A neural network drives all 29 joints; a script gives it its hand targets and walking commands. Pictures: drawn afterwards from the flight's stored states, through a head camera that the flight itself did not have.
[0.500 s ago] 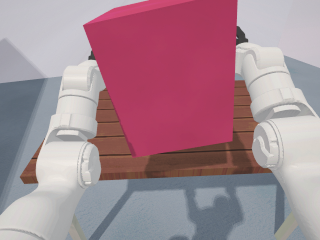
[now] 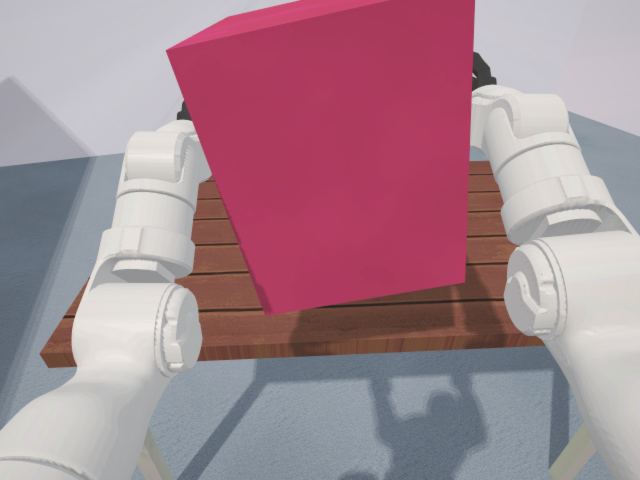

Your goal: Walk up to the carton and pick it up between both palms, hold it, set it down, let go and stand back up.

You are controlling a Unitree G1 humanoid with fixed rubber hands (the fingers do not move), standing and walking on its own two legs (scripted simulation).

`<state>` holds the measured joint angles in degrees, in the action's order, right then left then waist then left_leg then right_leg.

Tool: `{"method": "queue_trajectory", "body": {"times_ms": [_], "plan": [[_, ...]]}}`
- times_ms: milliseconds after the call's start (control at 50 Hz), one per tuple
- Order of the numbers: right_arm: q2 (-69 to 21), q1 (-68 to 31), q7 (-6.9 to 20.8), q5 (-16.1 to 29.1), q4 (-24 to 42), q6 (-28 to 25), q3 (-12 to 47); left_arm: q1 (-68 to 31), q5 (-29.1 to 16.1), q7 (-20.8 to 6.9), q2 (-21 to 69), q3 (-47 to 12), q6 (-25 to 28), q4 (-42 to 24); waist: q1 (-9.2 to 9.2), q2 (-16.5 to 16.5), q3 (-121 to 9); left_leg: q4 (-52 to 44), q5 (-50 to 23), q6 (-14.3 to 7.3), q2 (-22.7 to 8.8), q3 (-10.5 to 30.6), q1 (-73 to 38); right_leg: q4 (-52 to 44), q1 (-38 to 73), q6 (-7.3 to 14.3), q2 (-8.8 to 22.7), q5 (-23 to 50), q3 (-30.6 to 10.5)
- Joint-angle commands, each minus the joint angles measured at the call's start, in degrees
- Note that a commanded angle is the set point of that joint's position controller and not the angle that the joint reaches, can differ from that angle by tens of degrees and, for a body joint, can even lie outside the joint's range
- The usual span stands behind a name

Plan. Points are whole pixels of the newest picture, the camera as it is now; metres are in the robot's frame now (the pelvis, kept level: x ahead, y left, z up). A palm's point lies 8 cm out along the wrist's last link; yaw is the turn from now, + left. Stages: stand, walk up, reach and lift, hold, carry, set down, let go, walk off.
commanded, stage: hold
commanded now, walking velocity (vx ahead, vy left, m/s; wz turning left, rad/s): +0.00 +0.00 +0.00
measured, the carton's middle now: (332, 134) +0.43 +0.01 +0.30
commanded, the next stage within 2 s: none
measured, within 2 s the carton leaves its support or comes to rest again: neither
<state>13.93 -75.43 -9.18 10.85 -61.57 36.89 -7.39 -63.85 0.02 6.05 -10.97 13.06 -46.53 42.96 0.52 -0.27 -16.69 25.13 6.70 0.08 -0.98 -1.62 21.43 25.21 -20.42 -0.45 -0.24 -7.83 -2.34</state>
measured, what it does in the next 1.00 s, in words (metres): stands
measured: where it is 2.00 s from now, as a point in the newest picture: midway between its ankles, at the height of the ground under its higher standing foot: outside the picture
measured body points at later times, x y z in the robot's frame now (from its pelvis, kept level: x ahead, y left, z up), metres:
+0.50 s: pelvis +0.00 +0.00 +0.00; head -0.09 +0.00 +0.44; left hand +0.39 +0.18 +0.31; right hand +0.40 -0.15 +0.35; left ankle +0.07 +0.12 -0.74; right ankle +0.06 -0.13 -0.74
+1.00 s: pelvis +0.00 +0.00 +0.00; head -0.09 +0.00 +0.44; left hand +0.39 +0.18 +0.31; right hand +0.40 -0.15 +0.35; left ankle +0.07 +0.12 -0.74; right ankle +0.06 -0.13 -0.74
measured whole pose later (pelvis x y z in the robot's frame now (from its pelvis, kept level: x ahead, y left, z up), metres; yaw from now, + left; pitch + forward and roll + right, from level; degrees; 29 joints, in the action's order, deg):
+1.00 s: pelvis +0.00 +0.00 +0.00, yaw +0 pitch +3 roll +0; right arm 13.9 -75.4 -9.3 10.9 -61.6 37.2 -7.4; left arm -63.8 0.2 5.8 -11.0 13.1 -46.5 43.1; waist 0.5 -0.3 -16.8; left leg 25.1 6.5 0.1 -1.0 -1.5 21.4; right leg 25.2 -20.4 -0.5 -0.3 -7.7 -2.3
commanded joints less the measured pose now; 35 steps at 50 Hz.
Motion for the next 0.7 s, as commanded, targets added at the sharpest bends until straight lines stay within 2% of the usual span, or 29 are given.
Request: {"method": "queue_trajectory", "body": {"times_ms": [0, 680], "plan": [[-41.58, -48.56, 8.12, 18.58, 18.77, -0.71, 9.59, -63.12, -11.01, -10.23, 34.6, -11.47, 6.08, -17.95, -3.26, 1.63, -25.44, -6.67, 2.88, 0.35, 1.65, 4.68, -10.64, -9.11, 15.56, 0.56, -3.56, 2.2, -1.37], [-41.44, -48.53, 8.23, 18.19, 18.26, -0.75, 8.95, -63.69, -11.02, -10.35, 34.59, -11.63, 6.25, -17.61, -3.53, 2.04, -24.99, -6.96, 4.03, 0.31, 1.66, 4.69, -10.2, -9.25, 15.02, 0.7, -3.47, 0.75, -1.53]]}}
